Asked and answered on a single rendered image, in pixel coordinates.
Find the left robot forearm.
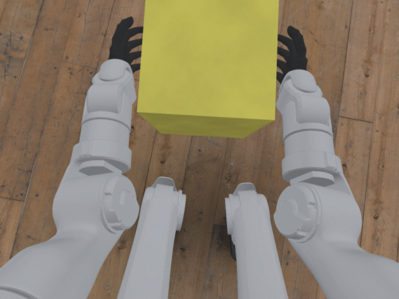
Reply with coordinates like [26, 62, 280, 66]
[52, 59, 137, 218]

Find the robot right upper arm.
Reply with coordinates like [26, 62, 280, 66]
[274, 182, 399, 299]

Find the right robot thigh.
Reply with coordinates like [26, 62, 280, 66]
[225, 190, 288, 299]

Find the right robot forearm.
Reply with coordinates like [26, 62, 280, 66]
[276, 69, 355, 200]

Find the robot left hand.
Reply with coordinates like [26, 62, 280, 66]
[108, 17, 143, 73]

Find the carton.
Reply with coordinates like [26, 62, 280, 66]
[137, 0, 279, 138]

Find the right robot foot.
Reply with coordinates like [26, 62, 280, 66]
[225, 211, 236, 261]

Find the robot left upper arm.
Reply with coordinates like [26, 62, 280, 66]
[0, 173, 140, 299]

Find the robot right hand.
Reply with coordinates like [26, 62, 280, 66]
[276, 26, 308, 84]

